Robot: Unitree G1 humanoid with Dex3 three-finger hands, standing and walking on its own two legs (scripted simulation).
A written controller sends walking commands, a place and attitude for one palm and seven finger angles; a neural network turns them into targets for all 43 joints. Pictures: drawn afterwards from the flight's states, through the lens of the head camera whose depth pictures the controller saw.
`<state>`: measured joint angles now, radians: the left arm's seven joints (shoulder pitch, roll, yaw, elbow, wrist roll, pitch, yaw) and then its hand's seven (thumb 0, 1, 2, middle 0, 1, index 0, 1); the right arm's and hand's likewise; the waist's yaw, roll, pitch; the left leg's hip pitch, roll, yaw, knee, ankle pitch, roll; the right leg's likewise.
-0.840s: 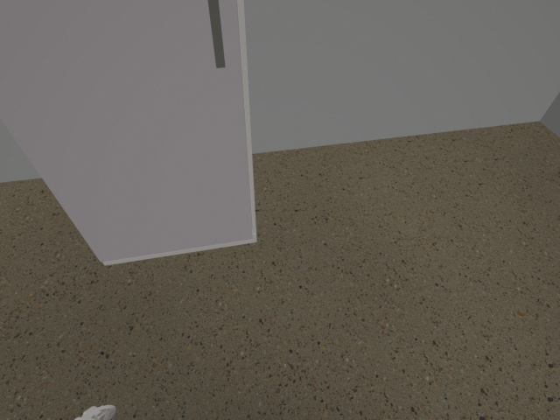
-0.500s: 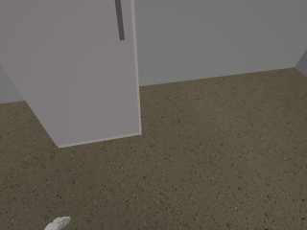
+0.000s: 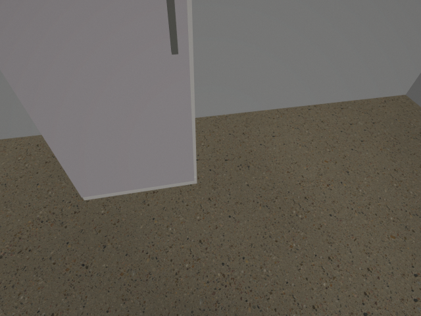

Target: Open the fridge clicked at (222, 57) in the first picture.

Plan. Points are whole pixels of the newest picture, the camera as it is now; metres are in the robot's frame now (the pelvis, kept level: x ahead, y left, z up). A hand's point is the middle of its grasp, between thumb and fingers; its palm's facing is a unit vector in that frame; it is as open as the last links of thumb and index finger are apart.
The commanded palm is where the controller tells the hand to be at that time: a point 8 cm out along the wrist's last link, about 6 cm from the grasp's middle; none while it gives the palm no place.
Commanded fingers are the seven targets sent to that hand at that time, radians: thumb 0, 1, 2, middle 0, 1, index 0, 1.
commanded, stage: look at it before walking up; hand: right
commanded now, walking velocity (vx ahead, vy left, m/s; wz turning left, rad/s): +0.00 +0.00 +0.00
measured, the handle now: out of the picture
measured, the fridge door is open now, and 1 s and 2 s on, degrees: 0 0 0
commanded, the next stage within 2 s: walk to a spot facing it in 0.60 s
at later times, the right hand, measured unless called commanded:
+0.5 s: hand out of the picture +0.07 -0.24 -0.16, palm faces -0.03 +0.94 -0.33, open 7.4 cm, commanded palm none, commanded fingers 0.00 -0.90 -0.90 0.20 0.30 0.20 0.30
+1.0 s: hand out of the picture +0.06 -0.21 -0.18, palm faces -0.11 +0.95 -0.28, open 7.4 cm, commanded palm none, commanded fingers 0.00 -0.90 -0.90 0.20 0.30 0.20 0.30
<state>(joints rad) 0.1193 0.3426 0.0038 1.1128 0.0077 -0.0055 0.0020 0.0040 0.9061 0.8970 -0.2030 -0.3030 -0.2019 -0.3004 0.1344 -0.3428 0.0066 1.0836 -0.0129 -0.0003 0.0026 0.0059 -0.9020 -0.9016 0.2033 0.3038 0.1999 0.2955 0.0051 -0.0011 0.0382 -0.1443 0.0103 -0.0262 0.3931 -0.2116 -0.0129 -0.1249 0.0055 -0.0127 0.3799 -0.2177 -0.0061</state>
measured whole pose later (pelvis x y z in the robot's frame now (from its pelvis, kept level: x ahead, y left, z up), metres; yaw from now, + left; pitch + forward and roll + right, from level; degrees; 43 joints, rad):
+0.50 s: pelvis +0.00 +0.00 +0.00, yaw +0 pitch -2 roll +0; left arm 0.12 0.34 0.00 1.12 0.01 -0.01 0.00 0.00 0.91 0.90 -0.20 -0.30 -0.20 -0.30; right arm 0.14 -0.34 0.01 1.09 -0.01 0.00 0.00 0.01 -0.90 -0.90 0.20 0.30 0.20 0.30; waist 0.00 0.00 0.04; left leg -0.14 0.01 -0.02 0.37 -0.19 -0.01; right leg -0.12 0.00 -0.01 0.36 -0.20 0.00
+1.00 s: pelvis -0.01 +0.01 -0.02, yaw +7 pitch -1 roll -2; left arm 0.13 0.25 0.03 1.00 0.01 0.02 0.02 0.00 0.91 0.90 -0.20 -0.30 -0.20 -0.30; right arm 0.20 -0.28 -0.03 0.99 -0.02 0.06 0.01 0.00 -0.90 -0.90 0.20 0.30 0.20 0.30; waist -0.02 0.02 0.08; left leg -0.32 -0.02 -0.09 0.64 -0.29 0.00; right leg -0.22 -0.03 -0.12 0.54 -0.30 0.01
